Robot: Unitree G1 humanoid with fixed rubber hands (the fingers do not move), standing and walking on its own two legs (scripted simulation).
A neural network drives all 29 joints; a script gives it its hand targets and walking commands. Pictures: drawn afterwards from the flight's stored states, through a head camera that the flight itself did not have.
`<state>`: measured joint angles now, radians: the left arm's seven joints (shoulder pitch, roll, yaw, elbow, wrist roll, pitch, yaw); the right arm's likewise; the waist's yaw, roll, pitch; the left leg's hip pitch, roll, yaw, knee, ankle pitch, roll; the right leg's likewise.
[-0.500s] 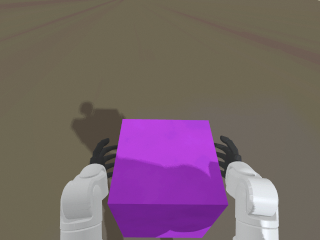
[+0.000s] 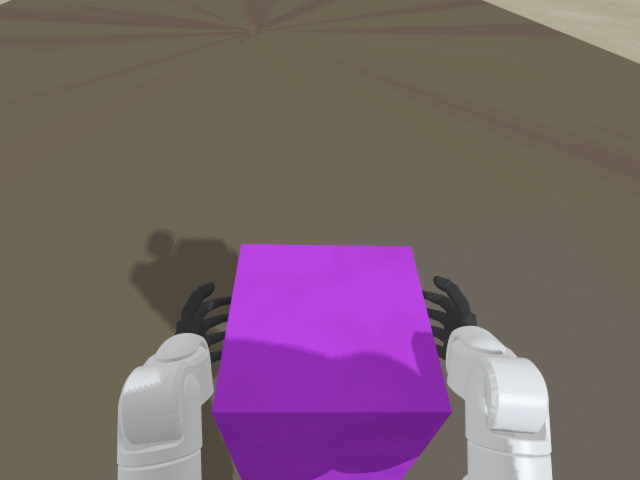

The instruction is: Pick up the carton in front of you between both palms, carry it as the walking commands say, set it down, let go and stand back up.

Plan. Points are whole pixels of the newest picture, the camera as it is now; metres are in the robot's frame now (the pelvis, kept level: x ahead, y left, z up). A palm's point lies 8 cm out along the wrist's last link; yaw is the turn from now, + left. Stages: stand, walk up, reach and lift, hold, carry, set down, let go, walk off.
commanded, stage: carry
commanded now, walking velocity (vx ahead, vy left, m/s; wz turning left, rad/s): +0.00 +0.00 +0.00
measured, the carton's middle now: (324, 368) +0.26 +0.00 +0.03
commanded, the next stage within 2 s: hold in 1.24 s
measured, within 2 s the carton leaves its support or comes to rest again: neither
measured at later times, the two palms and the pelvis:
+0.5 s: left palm (199, 372) +0.26 +0.16 +0.03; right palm (434, 364) +0.26 -0.14 +0.04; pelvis -0.02 +0.01 +0.00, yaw +0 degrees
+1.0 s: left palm (194, 377) +0.25 +0.16 +0.04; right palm (435, 369) +0.25 -0.14 +0.04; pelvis -0.04 +0.01 +0.00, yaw +0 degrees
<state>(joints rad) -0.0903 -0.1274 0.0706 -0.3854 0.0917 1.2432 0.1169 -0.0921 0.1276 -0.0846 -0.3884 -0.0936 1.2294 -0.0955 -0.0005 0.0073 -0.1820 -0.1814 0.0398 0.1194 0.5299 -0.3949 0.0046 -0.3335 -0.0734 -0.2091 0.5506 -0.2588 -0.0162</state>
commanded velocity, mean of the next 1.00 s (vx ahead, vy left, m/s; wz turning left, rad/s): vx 0.00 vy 0.00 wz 0.00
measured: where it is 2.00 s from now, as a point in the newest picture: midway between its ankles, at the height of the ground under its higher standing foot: outside the picture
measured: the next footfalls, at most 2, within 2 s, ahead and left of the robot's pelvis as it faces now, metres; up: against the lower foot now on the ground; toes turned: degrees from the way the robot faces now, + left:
none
